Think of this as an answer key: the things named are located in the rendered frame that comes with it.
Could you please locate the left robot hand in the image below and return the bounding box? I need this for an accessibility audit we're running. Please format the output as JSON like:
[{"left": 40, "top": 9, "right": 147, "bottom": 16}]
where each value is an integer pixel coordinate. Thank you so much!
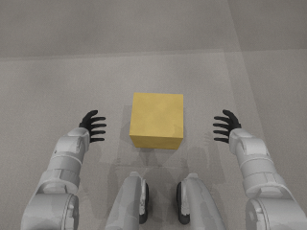
[{"left": 79, "top": 109, "right": 106, "bottom": 143}]

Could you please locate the left robot foot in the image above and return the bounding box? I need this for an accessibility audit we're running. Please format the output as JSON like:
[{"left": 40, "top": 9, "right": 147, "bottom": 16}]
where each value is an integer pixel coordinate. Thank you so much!
[{"left": 139, "top": 183, "right": 149, "bottom": 224}]

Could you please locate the right robot upper arm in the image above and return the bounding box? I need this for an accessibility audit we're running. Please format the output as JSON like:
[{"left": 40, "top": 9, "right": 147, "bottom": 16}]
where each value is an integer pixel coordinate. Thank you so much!
[{"left": 246, "top": 196, "right": 307, "bottom": 230}]

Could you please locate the carton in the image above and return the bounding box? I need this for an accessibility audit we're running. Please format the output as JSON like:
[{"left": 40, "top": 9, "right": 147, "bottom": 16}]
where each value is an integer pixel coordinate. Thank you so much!
[{"left": 129, "top": 92, "right": 183, "bottom": 150}]

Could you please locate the right robot hand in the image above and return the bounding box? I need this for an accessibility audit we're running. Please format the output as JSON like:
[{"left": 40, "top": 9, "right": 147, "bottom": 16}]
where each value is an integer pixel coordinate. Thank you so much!
[{"left": 213, "top": 109, "right": 242, "bottom": 144}]

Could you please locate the robot right forearm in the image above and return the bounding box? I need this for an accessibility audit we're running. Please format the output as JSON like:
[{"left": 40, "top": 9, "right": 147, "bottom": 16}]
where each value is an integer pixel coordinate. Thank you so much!
[{"left": 228, "top": 127, "right": 307, "bottom": 220}]

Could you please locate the left robot upper arm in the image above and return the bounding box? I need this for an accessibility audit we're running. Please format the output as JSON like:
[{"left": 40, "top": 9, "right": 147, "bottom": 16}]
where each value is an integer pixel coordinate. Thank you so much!
[{"left": 22, "top": 193, "right": 80, "bottom": 230}]

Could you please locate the robot left forearm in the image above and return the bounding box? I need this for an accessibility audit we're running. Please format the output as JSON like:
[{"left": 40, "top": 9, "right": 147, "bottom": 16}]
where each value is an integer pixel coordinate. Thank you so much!
[{"left": 20, "top": 127, "right": 90, "bottom": 230}]

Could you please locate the right robot foot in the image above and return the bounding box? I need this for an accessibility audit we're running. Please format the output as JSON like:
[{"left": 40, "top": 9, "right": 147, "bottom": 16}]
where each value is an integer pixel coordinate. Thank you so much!
[{"left": 177, "top": 182, "right": 190, "bottom": 225}]

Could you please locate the robot foot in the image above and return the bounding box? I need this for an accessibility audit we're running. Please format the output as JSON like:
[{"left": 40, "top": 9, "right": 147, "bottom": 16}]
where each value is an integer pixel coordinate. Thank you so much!
[
  {"left": 139, "top": 183, "right": 149, "bottom": 224},
  {"left": 177, "top": 182, "right": 190, "bottom": 225}
]

